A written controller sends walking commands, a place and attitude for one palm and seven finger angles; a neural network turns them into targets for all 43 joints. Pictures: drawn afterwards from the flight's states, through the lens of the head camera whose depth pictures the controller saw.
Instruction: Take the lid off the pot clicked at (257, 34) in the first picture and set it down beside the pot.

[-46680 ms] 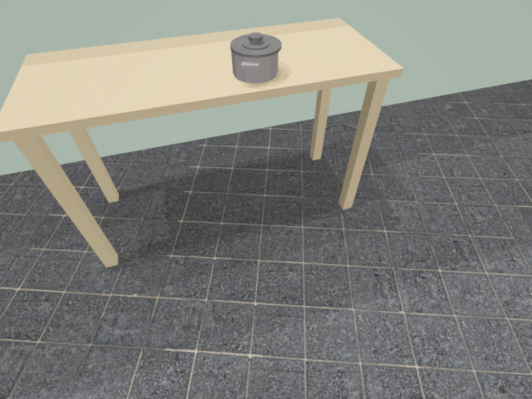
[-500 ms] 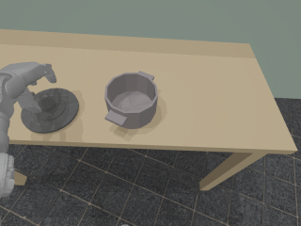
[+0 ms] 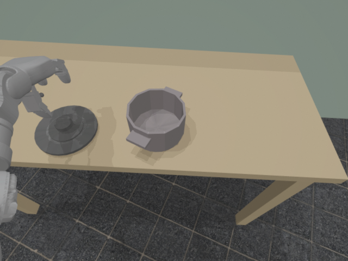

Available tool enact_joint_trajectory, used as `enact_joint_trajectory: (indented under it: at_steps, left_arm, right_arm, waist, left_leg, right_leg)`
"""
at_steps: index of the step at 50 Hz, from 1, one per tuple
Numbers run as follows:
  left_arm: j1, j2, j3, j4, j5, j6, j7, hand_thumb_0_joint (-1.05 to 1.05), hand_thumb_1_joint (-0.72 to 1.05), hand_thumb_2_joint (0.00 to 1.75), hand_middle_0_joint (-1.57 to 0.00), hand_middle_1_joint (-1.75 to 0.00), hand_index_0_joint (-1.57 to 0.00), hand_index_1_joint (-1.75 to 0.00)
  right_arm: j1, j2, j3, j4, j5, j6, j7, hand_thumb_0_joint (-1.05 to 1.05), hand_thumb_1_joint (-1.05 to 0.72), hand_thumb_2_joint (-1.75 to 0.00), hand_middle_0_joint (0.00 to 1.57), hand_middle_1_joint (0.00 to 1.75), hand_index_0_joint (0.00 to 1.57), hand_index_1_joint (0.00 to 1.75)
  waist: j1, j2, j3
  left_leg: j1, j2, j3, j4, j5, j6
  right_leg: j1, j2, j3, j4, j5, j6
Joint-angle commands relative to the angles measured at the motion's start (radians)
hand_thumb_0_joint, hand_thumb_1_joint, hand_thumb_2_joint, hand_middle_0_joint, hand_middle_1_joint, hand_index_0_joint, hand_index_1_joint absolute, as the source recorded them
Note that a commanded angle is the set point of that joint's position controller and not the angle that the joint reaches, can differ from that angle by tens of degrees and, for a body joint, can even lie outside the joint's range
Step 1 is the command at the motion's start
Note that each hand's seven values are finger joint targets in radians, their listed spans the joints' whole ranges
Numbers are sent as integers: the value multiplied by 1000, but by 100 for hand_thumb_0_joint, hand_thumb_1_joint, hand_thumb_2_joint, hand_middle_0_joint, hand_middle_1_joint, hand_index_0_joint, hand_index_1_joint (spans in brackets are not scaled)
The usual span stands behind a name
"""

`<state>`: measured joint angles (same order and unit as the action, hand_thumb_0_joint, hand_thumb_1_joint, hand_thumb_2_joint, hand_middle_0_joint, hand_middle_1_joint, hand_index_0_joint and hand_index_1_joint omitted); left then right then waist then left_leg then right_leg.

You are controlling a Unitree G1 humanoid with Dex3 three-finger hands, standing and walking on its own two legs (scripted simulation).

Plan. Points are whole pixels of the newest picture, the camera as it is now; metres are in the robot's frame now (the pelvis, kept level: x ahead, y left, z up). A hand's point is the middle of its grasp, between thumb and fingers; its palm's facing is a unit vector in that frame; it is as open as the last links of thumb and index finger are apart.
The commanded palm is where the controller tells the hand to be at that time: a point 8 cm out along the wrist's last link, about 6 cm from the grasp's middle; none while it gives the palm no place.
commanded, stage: raise the empty hand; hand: left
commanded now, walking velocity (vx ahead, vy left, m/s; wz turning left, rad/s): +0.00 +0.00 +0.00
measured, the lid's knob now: (63, 123) +0.45 +0.29 +0.01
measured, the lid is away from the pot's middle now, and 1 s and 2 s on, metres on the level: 0.24 0.24 0.24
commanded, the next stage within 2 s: draw the hand back to the body in 0.54 s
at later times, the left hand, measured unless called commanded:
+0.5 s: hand (28, 74) +0.45 +0.29 +0.17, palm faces -0.33 -0.08 -0.94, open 11.0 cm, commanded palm +0.45 +0.29 +0.24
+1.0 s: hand (29, 91) +0.42 +0.29 +0.16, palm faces -0.33 -0.05 -0.94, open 11.0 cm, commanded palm +0.39 +0.28 +0.23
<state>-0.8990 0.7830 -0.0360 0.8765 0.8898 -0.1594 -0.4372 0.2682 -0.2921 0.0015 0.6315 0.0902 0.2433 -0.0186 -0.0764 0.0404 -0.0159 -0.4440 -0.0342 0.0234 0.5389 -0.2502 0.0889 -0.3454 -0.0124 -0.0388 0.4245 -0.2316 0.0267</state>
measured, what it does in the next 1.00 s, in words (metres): stands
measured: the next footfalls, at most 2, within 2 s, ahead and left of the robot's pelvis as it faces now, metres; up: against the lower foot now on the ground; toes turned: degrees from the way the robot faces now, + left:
none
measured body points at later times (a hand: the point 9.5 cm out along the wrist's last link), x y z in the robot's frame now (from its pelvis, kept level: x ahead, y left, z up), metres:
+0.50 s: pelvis +0.00 -0.01 +0.00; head +0.06 -0.01 +0.45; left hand +0.46 +0.29 +0.23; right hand +0.08 -0.28 -0.12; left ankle +0.01 +0.06 -0.74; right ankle -0.02 -0.15 -0.74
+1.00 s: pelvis +0.00 -0.01 +0.01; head +0.06 -0.02 +0.45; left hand +0.43 +0.29 +0.21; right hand +0.10 -0.27 -0.12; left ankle +0.01 +0.06 -0.74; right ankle -0.02 -0.15 -0.74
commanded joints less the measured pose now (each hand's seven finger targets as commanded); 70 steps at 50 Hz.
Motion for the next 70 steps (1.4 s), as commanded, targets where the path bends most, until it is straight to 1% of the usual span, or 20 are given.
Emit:
enact_joint_trajectory:
  at_steps: [1,6,11,14,18,20,24,26,30,32,38,41,48,52,56,57,59,62,67,70]
  left_arm:
    - [-501,276,51,-134,-5,28,27,0,1,59,-33,-90,-33,-90]
    - [-511,371,128,-290,0,22,24,0,1,59,-33,-90,-33,-90]
    - [-461,351,116,-161,-33,57,-10,0,1,59,-33,-90,-33,-90]
    - [-512,294,44,-182,-15,76,-20,0,1,59,-33,-90,-33,-90]
    - [-592,369,97,-301,-7,67,-24,0,1,59,-33,-90,-33,-90]
    - [-542,423,158,-239,-21,68,-28,0,1,59,-33,-90,-33,-90]
    - [-527,332,69,-154,-23,90,-46,0,1,59,-33,-90,-33,-90]
    - [-502,300,40,-176,-17,93,-54,0,1,59,-33,-90,-33,-90]
    - [-572,301,33,-277,-18,94,-64,0,1,59,-33,-90,-33,-90]
    - [-568,364,89,-279,-26,92,-63,0,1,59,-33,-90,-33,-90]
    - [-462,356,114,-281,-27,79,-49,0,1,59,-33,-90,-33,-90]
    - [-399,381,156,-427,-29,69,-35,0,1,59,-33,-90,-33,-90]
    - [-259,389,211,-446,-72,105,-44,0,1,59,-33,-90,-33,-90]
    - [-228,345,186,-626,-77,105,-39,0,1,59,-33,-90,-33,-90]
    - [-89,350,231,-624,-101,110,-45,0,1,59,-33,-90,-33,-90]
    - [-190,45,330,-666,-668,53,143,0,1,59,-33,-90,-33,-90]
    - [-40,-49,248,-603,-729,43,287,0,1,59,-33,-90,-33,-90]
    - [49,-23,340,-661,-884,29,398,0,1,59,-33,-90,-33,-90]
    - [-55,70,464,-872,-923,-3,507,0,13,63,-31,-82,-31,-82]
    - [171,29,508,-905,-946,-1,526,0,19,65,-30,-78,-30,-78]
  right_arm:
    - [45,-186,-56,-83,-4,-24,-6,0,-90,-90,20,30,20,30]
    - [31,-185,-59,-111,-11,-29,0,0,-90,-90,20,30,20,30]
    - [30,-193,-56,-94,-3,-27,1,0,-90,-90,20,30,20,30]
    - [20,-188,-56,-91,1,-24,3,0,-90,-90,20,30,20,30]
    - [16,-189,-57,-98,-7,-31,1,0,-90,-90,20,30,20,30]
    - [25,-191,-53,-90,-6,-34,-2,0,-90,-90,20,30,20,30]
    - [18,-191,-52,-80,2,-34,6,0,-90,-90,20,30,20,30]
    - [3,-191,-52,-97,3,-33,9,0,-90,-90,20,30,20,30]
    - [-8,-187,-54,-99,1,-22,11,0,-90,-90,20,30,20,30]
    - [1,-192,-56,-96,-4,-23,8,0,-90,-90,20,30,20,30]
    - [-18,-185,-53,-111,-3,-20,15,0,-90,-90,20,30,20,30]
    - [-47,-179,-57,-147,-7,-22,26,0,-90,-90,20,30,20,30]
    - [-69,-178,-52,-154,-5,-20,35,0,-90,-90,20,30,20,30]
    - [-105,-163,-56,-176,-8,-30,40,0,-90,-90,20,30,20,30]
    - [-118,-165,-51,-181,-12,-40,42,0,-90,-90,20,30,20,30]
    - [20,-80,-40,-204,-5,-109,24,0,-90,-90,20,30,20,30]
    - [-51,-110,-18,-187,-11,-147,-2,0,-90,-90,20,30,20,30]
    - [-104,-128,-17,-169,-15,-193,-29,0,-90,-90,20,30,20,30]
    - [-141,-110,-1,-129,-39,-254,-47,0,-90,-90,20,30,20,30]
    - [-140,-93,-5,-129,-47,-279,-41,0,-90,-90,20,30,20,30]
  waist:
    - [-17,76,-348]
    - [-1,120,-487]
    - [-5,22,-360]
    - [-17,50,-329]
    - [-11,108,-447]
    - [-3,60,-433]
    - [-8,41,-328]
    - [-1,48,-351]
    - [-13,49,-399]
    - [-12,35,-414]
    - [8,79,-384]
    - [22,122,-462]
    - [31,30,-374]
    - [35,92,-429]
    - [48,71,-374]
    - [12,23,-309]
    - [22,1,-213]
    - [46,-66,-218]
    - [68,202,-206]
    - [96,214,-250]
  left_leg:
    - [380,13,-83,-44,374,-13]
    - [473,10,-98,-23,536,-14]
    - [360,6,-70,-55,412,-1]
    - [372,7,-71,-60,355,-6]
    - [459,1,-87,-53,429,-3]
    - [421,-1,-81,-58,434,0]
    - [363,4,-70,-74,362,-8]
    - [365,-2,-62,-66,398,-6]
    - [407,-1,-75,-61,410,-4]
    - [408,-2,-71,-54,418,3]
    - [400,0,-74,-65,421,-5]
    - [460,4,-94,-52,545,-10]
    - [393,2,-87,-77,443,-7]
    - [477,9,-105,-69,542,-9]
    - [448,5,-102,-79,503,-10]
    - [614,90,-122,-118,351,-63]
    - [588,127,-191,-205,110,-75]
    - [505,100,-112,-218,52,-42]
    - [507,77,-88,-209,178,-65]
    - [522,75,-66,-170,363,-70]
  right_leg:
    - [-42,78,-29,-36,192,-73]
    - [31,79,-16,-37,276,-76]
    - [48,73,-25,-56,269,-66]
    - [13,79,-28,-60,217,-64]
    - [46,81,-19,-69,249,-68]
    - [83,78,-21,-66,278,-66]
    - [47,77,-31,-70,237,-63]
    - [63,73,-25,-68,270,-67]
    - [52,78,-25,-69,266,-59]
    - [71,78,-19,-69,281,-58]
    - [60,77,-27,-65,250,-67]
    - [87,72,-17,-59,293,-73]
    - [107,70,-25,-70,263,-61]
    - [112,70,-19,-69,278,-62]
    - [111,67,-22,-86,261,-64]
    - [38,57,-35,-83,177,-89]
    - [3,57,-15,-117,36,-92]
    - [124,41,18,-136,107,-79]
    - [179,38,13,-124,167,-85]
    - [251,37,9,-104,276,-84]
